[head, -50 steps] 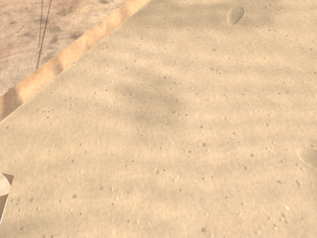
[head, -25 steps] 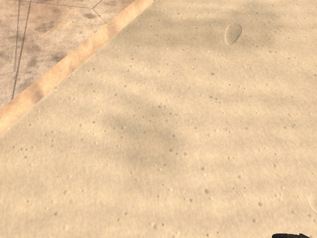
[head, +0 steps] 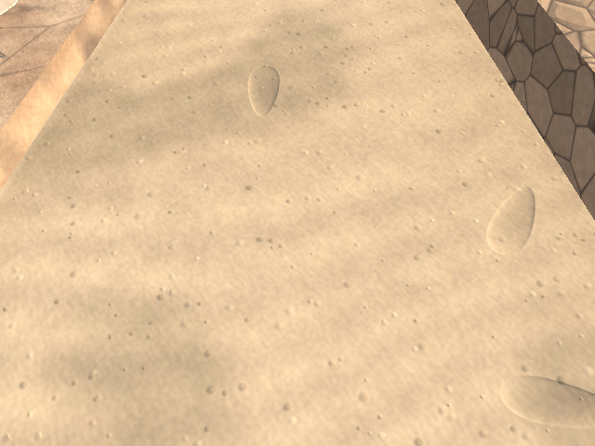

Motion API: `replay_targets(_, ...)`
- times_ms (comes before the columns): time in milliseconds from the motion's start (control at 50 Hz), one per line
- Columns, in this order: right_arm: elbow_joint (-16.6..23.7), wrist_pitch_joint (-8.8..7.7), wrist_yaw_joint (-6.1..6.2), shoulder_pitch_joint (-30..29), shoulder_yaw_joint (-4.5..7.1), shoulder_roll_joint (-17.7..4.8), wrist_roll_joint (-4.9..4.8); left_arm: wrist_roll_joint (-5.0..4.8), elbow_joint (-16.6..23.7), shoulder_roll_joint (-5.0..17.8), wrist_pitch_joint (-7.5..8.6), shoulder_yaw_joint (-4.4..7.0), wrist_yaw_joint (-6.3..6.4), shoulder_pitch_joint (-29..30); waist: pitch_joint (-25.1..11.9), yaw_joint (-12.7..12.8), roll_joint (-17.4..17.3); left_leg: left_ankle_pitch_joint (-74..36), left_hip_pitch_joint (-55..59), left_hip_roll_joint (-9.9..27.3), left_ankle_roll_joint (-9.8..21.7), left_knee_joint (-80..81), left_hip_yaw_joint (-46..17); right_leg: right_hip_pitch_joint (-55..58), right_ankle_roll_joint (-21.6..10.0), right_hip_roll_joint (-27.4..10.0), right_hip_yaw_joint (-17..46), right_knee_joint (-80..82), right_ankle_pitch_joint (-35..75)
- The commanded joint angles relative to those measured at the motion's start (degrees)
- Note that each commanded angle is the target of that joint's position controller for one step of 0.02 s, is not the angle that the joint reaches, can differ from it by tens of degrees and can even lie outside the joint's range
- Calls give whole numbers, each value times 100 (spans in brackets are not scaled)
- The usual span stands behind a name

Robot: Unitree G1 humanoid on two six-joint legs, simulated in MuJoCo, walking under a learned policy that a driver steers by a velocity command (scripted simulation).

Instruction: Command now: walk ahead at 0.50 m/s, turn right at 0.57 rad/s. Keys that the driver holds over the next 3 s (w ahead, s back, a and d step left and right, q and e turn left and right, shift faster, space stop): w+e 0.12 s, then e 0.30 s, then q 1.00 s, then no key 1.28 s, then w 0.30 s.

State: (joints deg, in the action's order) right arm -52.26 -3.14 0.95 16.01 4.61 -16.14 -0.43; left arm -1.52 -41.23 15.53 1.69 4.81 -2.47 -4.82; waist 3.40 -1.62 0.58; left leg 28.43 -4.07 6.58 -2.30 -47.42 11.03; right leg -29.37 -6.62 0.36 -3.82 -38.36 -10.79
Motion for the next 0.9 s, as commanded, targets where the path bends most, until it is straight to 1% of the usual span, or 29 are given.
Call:
replay_targets(20,937,-505,-118,-694,32,-699,-213,69,-37,1287,148,362,31,-1956,-1909,908,499,242,-4395,-568,220,-3410,-1579,5050,-1567,-1908,4645,2302,-694)
replay_targets(40,990,-580,-118,-845,13,-667,-230,52,-34,1091,206,303,33,-1671,-1310,725,360,-304,-4440,-319,350,-3000,-1532,4310,-1342,-1693,3803,2235,-242)
replay_targets(60,878,-586,-64,-788,31,-663,-81,31,57,870,218,235,45,-1209,-948,444,7,-703,-4046,-72,342,-2511,-1544,3441,-1131,-1422,3116,2212,308)
replay_targets(80,827,-529,-39,-683,88,-740,17,68,159,680,220,168,71,-894,-778,225,74,-959,-3581,78,303,-2099,-1563,2776,-1025,-1225,2664,2301,810)
replay_targets(100,821,-443,-52,-603,109,-743,35,108,231,629,221,141,98,-786,-736,104,153,-1110,-3255,126,251,-1900,-1572,2399,-994,-1102,2494,2430,1029)
replay_targets(160,925,-279,-21,-744,84,-545,134,102,243,884,246,198,215,-886,-546,21,94,-1473,-3079,-43,-35,-1161,-1377,1826,-994,-919,1946,2449,2658)
replay_targets(220,1121,-244,-16,-1270,-2,-330,153,70,206,983,134,238,343,-1066,-492,157,275,-2337,-2826,-391,-160,148,-1240,1514,-669,-530,1409,2130,3430)
replay_targets(260,1215,-238,-71,-1557,-40,-278,101,42,200,984,34,249,391,-1187,-618,308,488,-3020,-2480,-643,-137,924,-1210,1468,-460,-415,1415,1962,3097)
replay_targets(320,1361,-213,-138,-1822,-12,-419,48,24,165,945,-76,247,440,-1325,-670,410,596,-3157,-2316,-820,-94,1530,-1377,1723,-324,-548,1899,1650,2421)
replay_targets(380,1337,-283,-167,-1522,90,-700,88,38,286,861,-125,232,508,-1102,-742,214,716,-2776,-2057,-800,97,1989,-1595,2132,-207,-646,2529,1008,2118)
replay_targets(400,1267,-332,-157,-1216,114,-739,123,28,373,800,-130,209,512,-897,-824,10,696,-3164,-1621,-741,215,2388,-1507,2096,-70,-466,2530,604,1961)
replay_targets(420,1256,-369,-121,-885,155,-936,231,78,500,569,-108,133,498,-881,-1271,-90,369,-4321,-638,-204,477,2432,-1822,1809,150,-85,2323,-265,1452)
replay_targets(440,1273,-339,-85,-580,151,-1146,334,243,532,216,-94,16,494,-1365,-1880,73,-780,-6966,769,955,979,2003,-2890,870,461,546,1660,-1707,-1453)
replay_targets(460,1115,-241,-123,-362,160,-1160,310,84,478,363,-89,4,460,-2447,-2529,508,-2119,-6331,1558,2061,2123,2264,-4910,-128,711,794,1541,-3014,-3262)
replay_targets(480,1294,-202,-159,-716,44,-689,150,51,182,867,-155,101,456,-2515,-2263,430,-1216,-4723,1073,1745,2078,2483,-4903,-247,896,417,1786,-3518,-2829)
replay_targets(500,1351,-141,-180,-962,-77,-347,129,61,188,995,-265,135,473,-1858,-1671,258,-755,-3812,527,1270,1768,2516,-4018,-328,1019,277,1574,-3610,-2457)
replay_targets(520,1314,-82,-228,-1152,-185,-168,162,112,150,869,-371,115,498,-1585,-1352,294,-439,-3038,-91,908,1552,2674,-3559,-175,1068,99,1410,-3262,-2246)
replay_targets(540,1286,-24,-256,-1354,-216,-155,134,190,230,780,-437,100,508,-1362,-991,358,-492,-2523,-696,671,1436,2867,-3329,38,1097,-86,1258,-2650,-2045)
replay_targets(560,1253,43,-260,-1462,-168,-332,131,197,259,613,-454,50,485,-1263,-734,425,-684,-2404,-1215,333,1272,3023,-2944,463,1091,-111,992,-1887,-1913)
replay_targets(600,1219,125,-217,-1316,-39,-668,121,203,270,375,-384,-28,500,-1128,-734,310,-1024,-2762,-1269,78,1298,3023,-2724,929,1098,67,652,-869,-1914)
replay_targets(660,1242,183,-149,-1085,64,-924,40,143,209,522,-321,10,530,-1053,-1036,206,-1004,-2430,-862,322,1467,3010,-3192,1164,992,141,744,-126,-1224)
replay_targets(740,1310,332,-36,-1160,79,-886,-84,164,143,517,-246,44,472,-1043,-857,358,-909,-1249,-1411,125,1187,3020,-3331,1852,659,210,614,1098,-319)
replay_targets(760,1306,347,-6,-1077,64,-809,-98,206,168,634,-220,79,469,-1067,-857,373,-771,-944,-1786,-18,997,2860,-3227,2236,492,-56,778,1283,-200)
replay_targets(780,1393,333,-3,-1129,33,-657,-83,292,177,927,-211,155,490,-1175,-786,376,-172,-692,-2357,-324,725,2366,-2754,2437,181,-696,1308,1506,-455)
replay_targets(800,1535,302,-21,-1215,17,-556,-92,338,112,1107,-220,218,493,-1158,-574,267,966,-302,-2761,-988,450,1503,-1810,2160,-276,-1309,2031,1905,-337)
replay_targets(820,1505,259,-44,-1115,56,-648,-53,410,290,1042,-185,198,504,-828,-506,303,1387,113,-2925,-1101,262,267,-1433,2052,-697,-2008,2640,2221,553)
replay_targets(840,1413,266,-57,-959,167,-840,-46,437,398,885,-127,147,540,-659,-556,260,1094,377,-3059,-973,137,-834,-1540,2081,-830,-2171,2594,2125,1498)
replay_targets(860,1273,326,-48,-659,216,-858,-64,352,461,808,-82,119,567,-394,-591,83,729,264,-3135,-918,47,-1391,-1629,2154,-702,-2011,2219,1948,2054)
replay_targets(900,1213,458,-35,-496,170,-630,-67,189,467,723,-49,87,568,-225,-527,50,540,-154,-3411,-768,-142,-1723,-1583,2411,-488,-1747,1567,1727,2705)
